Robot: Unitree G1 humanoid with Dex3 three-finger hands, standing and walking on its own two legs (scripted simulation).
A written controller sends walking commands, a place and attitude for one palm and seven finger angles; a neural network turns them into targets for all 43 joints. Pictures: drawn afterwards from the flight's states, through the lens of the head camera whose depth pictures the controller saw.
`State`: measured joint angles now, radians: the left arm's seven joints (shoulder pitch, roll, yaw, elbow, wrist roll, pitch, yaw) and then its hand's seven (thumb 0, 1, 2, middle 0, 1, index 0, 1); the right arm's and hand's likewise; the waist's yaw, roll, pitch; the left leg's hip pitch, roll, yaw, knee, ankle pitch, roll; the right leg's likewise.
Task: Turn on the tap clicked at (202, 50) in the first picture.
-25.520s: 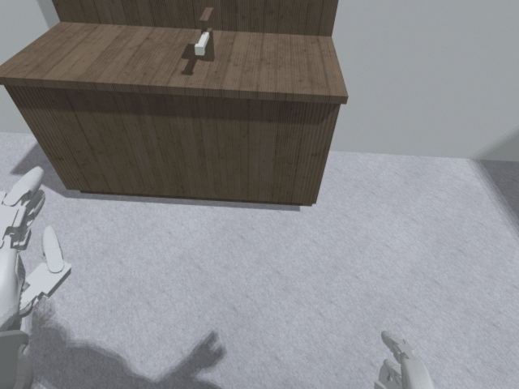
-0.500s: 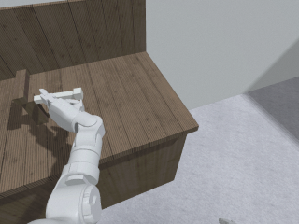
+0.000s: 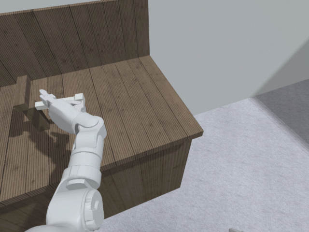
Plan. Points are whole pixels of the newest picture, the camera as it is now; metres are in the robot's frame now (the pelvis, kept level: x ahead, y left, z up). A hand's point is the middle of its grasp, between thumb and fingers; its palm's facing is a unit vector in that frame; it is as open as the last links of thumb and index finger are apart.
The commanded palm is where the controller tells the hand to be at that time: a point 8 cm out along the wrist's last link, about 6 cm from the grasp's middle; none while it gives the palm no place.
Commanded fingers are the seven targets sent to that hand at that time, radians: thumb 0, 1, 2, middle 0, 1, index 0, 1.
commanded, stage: lift the hand up off the lever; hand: left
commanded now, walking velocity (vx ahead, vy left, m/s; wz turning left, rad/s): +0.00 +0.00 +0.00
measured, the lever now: (80, 99) +0.51 +0.25 +0.06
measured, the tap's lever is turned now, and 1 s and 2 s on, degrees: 81 81 81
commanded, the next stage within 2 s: draw the hand back beside the body in 0.66 s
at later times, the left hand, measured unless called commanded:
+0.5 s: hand (73, 103) +0.41 +0.21 +0.14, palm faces +0.83 -0.55 -0.09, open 7.8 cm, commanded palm +0.36 +0.22 +0.14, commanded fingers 0.00 0.90 0.90 -0.15 -0.15 -0.15 -0.15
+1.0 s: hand (85, 109) +0.38 +0.17 +0.15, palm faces +0.44 -0.90 -0.06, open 7.8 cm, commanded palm +0.32 +0.23 +0.15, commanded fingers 0.00 0.90 0.90 -0.16 -0.19 -0.16 -0.19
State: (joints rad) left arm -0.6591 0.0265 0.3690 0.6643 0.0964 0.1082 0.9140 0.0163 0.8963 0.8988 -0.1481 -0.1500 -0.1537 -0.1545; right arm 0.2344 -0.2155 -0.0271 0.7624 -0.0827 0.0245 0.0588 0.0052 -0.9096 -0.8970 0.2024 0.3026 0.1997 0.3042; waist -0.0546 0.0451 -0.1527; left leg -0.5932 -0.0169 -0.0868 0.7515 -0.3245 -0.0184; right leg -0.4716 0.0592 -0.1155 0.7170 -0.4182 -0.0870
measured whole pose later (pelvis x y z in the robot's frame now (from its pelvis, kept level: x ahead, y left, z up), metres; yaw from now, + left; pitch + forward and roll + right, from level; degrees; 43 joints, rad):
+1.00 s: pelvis +0.00 +0.00 +0.02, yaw -3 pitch +1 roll +0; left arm -0.27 0.12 0.18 0.24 -0.06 0.16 0.40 0.01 0.89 0.90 -0.15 -0.16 -0.16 -0.17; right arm 0.22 -0.22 0.02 0.67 0.00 0.09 -0.05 0.01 -0.91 -0.90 0.20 0.30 0.20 0.30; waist -0.02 0.03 -0.09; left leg -0.33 0.00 -0.02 0.58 -0.28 -0.01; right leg -0.24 0.07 -0.05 0.56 -0.35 -0.07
